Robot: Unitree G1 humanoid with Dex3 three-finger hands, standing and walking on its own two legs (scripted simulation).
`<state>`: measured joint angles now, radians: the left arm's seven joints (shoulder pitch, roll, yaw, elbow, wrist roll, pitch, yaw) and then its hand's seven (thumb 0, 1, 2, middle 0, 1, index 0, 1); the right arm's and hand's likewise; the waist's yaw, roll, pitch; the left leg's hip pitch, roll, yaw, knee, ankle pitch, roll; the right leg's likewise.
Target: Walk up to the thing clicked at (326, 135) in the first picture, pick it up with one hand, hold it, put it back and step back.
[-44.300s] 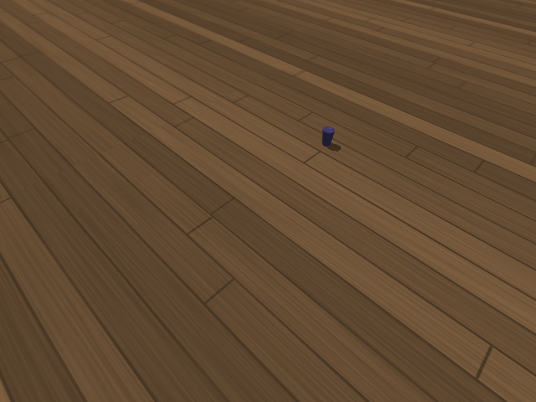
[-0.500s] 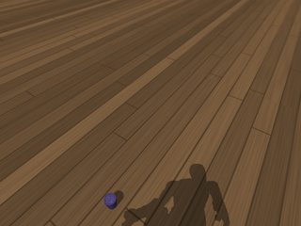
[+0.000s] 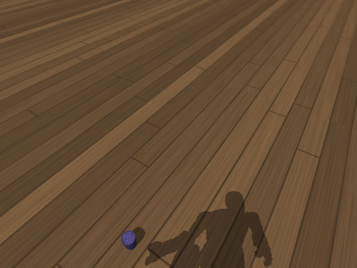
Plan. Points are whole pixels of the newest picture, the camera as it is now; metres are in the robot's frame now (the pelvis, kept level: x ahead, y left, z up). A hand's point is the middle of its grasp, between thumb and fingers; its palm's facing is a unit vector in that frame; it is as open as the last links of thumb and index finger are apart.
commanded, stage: stand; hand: left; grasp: from above
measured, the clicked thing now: (129, 241) +0.45 +0.25 -0.73
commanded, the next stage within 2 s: step back in 0.84 s
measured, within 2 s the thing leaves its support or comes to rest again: neither
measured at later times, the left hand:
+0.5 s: hand out of the picture +0.09 +0.24 -0.16, palm faces +0.00 -0.94 -0.34, open 7.4 cm
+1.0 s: hand out of the picture +0.09 +0.26 -0.16, palm faces +0.00 -0.93 -0.37, open 7.4 cm
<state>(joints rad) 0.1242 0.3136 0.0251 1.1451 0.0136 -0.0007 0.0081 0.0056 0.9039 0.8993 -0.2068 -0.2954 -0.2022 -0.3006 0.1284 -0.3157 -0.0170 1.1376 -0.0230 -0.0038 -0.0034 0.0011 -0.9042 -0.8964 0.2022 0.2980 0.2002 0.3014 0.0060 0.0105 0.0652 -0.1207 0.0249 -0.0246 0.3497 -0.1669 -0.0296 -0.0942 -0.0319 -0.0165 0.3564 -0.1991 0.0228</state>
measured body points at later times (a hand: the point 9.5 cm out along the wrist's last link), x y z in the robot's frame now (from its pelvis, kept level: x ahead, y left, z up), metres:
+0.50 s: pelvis +0.01 -0.01 +0.00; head +0.02 -0.01 +0.45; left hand +0.09 +0.29 -0.13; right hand +0.08 -0.30 -0.14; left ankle +0.02 +0.14 -0.75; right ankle +0.00 -0.13 -0.75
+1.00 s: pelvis -0.01 +0.00 -0.01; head +0.04 +0.00 +0.44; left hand +0.09 +0.31 -0.14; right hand +0.08 -0.31 -0.14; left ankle +0.01 +0.13 -0.74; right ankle +0.00 -0.13 -0.75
